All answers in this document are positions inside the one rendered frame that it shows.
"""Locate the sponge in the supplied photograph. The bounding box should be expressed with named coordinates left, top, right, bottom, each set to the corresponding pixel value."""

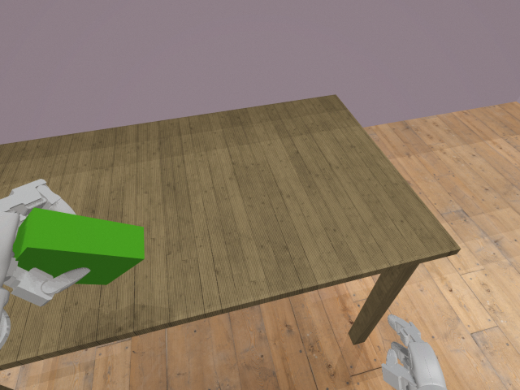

left=12, top=207, right=145, bottom=285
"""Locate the table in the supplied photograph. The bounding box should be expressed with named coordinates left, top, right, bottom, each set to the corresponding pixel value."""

left=0, top=94, right=461, bottom=390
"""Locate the robot left hand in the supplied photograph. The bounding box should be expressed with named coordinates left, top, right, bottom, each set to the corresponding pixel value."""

left=0, top=179, right=91, bottom=306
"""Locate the robot right hand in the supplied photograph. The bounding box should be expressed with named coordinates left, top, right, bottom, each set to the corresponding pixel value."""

left=382, top=314, right=447, bottom=390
